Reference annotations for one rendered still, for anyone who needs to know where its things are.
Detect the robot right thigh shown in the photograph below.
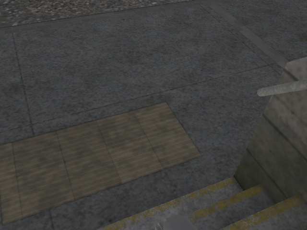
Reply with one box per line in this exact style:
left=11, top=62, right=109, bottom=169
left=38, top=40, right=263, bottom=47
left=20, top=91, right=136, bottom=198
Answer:
left=154, top=215, right=198, bottom=230

